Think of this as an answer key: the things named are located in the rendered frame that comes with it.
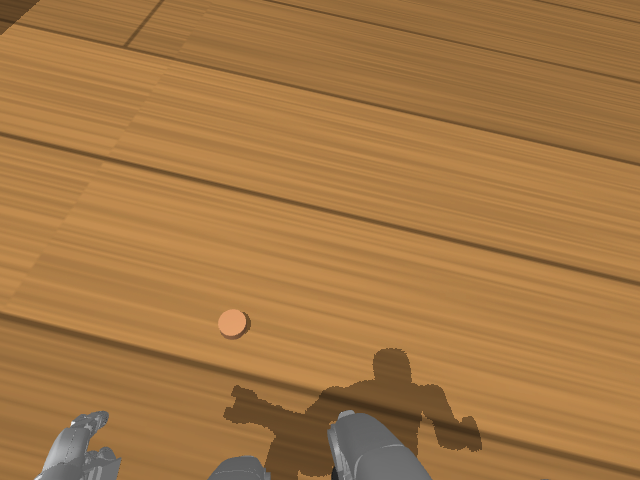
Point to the left robot hand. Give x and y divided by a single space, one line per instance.
70 447

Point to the left robot arm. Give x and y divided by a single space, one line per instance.
62 472

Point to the tin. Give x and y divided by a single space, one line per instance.
232 324

